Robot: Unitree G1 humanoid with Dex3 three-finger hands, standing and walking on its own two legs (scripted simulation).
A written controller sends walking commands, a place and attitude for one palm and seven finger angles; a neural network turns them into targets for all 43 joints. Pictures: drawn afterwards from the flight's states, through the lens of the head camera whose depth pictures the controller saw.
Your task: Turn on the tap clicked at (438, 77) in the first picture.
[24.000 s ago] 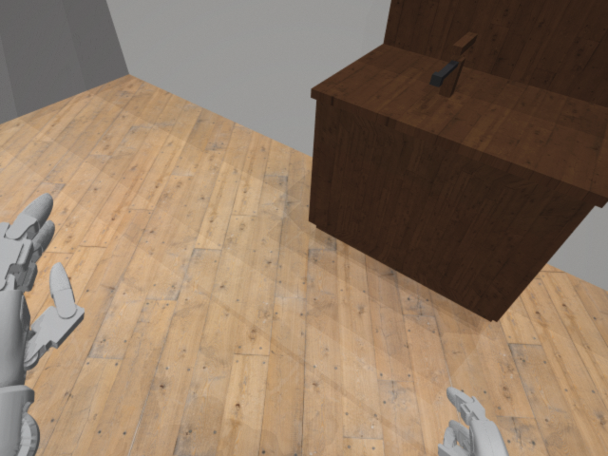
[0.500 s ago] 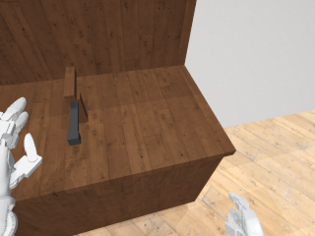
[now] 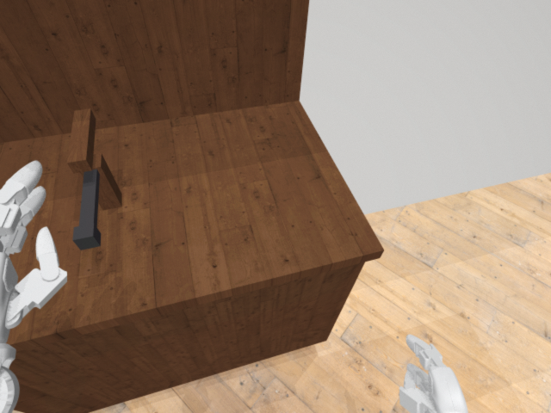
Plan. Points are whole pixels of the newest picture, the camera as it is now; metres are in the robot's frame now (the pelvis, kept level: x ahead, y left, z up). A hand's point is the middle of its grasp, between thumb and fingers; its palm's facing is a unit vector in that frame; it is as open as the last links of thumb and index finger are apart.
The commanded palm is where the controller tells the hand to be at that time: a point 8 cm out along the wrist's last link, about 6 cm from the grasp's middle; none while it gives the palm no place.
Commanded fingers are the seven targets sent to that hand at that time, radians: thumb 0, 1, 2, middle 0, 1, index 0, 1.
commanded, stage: shuffle to correct the standing spot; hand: left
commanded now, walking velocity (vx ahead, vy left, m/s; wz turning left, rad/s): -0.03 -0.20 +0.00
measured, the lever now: (87, 236) +0.34 +0.32 +0.04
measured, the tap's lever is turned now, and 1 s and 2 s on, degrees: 0 0 0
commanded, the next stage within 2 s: come to a stop and stand still in 0.14 s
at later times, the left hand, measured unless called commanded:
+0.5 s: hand (54, 258) +0.23 +0.25 +0.17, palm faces +0.38 -0.79 -0.48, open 7.4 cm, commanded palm +0.16 +0.27 +0.18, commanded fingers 0.00 0.90 0.90 -0.20 -0.30 -0.20 -0.30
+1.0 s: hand out of the picture +0.21 +0.34 +0.18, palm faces +0.47 -0.81 -0.34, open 7.4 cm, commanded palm +0.15 +0.36 +0.18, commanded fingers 0.00 0.90 0.90 -0.20 -0.30 -0.20 -0.30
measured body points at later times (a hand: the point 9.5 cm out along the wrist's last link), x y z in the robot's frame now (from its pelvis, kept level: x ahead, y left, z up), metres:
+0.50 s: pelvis +0.01 -0.01 +0.00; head +0.03 +0.00 +0.45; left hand +0.20 +0.29 +0.20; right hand +0.18 -0.24 -0.08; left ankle +0.03 +0.14 -0.74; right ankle +0.01 -0.08 -0.74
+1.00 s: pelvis -0.01 +0.08 +0.00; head +0.01 +0.11 +0.45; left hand +0.18 +0.39 +0.20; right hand +0.17 -0.13 -0.07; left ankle +0.02 +0.14 -0.74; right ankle +0.01 -0.08 -0.74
